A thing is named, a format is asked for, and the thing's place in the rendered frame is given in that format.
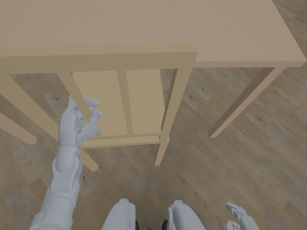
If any table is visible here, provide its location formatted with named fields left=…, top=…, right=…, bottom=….
left=0, top=0, right=307, bottom=145

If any robot thigh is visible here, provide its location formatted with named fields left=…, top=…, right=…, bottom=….
left=167, top=203, right=205, bottom=230
left=101, top=202, right=135, bottom=230

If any left robot thigh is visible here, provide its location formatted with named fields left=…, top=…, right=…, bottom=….
left=101, top=202, right=135, bottom=230

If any left robot hand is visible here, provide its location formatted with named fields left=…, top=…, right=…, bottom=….
left=59, top=96, right=104, bottom=149

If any right robot thigh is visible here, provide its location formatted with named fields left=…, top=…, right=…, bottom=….
left=167, top=203, right=205, bottom=230

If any right robot hand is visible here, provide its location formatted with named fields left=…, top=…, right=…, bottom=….
left=225, top=202, right=259, bottom=230

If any chair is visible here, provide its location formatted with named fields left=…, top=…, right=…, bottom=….
left=0, top=43, right=199, bottom=172

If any left robot forearm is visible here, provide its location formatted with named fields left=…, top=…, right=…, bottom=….
left=28, top=146, right=83, bottom=230

